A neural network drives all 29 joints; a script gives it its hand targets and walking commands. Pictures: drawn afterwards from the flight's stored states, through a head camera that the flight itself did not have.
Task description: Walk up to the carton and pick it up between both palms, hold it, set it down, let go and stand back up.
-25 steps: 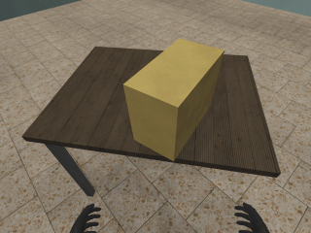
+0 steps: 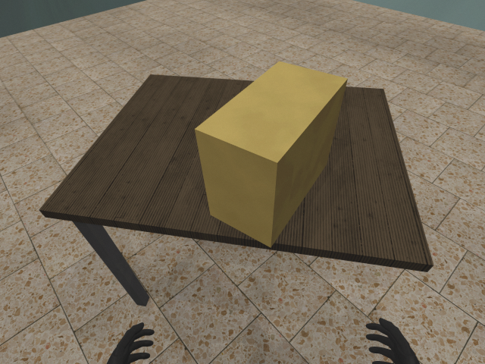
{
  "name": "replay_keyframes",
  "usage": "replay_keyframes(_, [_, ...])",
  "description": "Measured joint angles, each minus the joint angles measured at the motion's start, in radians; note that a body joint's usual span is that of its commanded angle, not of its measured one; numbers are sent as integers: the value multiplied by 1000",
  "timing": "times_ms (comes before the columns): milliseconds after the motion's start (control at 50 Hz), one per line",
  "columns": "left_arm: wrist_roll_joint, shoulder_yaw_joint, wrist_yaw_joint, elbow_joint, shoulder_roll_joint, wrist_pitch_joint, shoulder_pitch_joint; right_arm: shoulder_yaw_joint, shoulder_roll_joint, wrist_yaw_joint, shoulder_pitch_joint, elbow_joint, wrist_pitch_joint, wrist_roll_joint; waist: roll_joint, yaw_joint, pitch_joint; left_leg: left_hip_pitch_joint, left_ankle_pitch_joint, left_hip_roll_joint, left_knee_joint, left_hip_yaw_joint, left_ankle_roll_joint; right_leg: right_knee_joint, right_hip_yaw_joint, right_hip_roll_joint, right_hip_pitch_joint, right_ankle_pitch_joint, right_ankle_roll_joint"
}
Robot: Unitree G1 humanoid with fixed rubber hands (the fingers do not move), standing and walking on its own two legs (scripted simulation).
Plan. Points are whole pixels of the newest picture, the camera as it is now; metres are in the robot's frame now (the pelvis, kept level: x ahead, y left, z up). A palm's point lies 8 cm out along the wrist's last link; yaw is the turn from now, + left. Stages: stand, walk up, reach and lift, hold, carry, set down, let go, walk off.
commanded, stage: stand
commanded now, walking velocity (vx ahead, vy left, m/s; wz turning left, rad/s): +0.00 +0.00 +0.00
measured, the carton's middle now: (275, 150) +0.53 -0.03 +0.05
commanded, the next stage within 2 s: walk up in 0.82 s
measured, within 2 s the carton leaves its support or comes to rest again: neither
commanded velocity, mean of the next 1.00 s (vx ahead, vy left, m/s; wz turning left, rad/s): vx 0.00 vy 0.00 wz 0.00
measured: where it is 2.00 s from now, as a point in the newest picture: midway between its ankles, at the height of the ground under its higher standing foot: outside the picture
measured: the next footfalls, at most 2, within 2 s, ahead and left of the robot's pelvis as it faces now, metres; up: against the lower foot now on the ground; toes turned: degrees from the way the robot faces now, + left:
none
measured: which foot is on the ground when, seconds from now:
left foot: down 0.00-1.00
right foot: down 0.00-1.00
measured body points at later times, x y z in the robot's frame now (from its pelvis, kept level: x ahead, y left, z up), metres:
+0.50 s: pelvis +0.00 +0.00 +0.00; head -0.01 +0.00 +0.45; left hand +0.13 +0.25 -0.10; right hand +0.14 -0.23 -0.09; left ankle +0.04 +0.12 -0.72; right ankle +0.04 -0.12 -0.72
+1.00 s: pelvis +0.00 +0.00 +0.01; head -0.01 +0.00 +0.46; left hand +0.12 +0.25 -0.10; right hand +0.14 -0.24 -0.10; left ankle +0.04 +0.12 -0.72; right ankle +0.04 -0.12 -0.72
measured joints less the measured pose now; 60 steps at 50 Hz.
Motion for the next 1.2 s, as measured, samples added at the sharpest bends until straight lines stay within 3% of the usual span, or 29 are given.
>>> replay_keyframes(1200, [0,0,-4,100,14,-15,10,0,-19,7,10,82,-8,0,0,0,0,33,55,0,-103,1,0,-98,1,0,31,52,0])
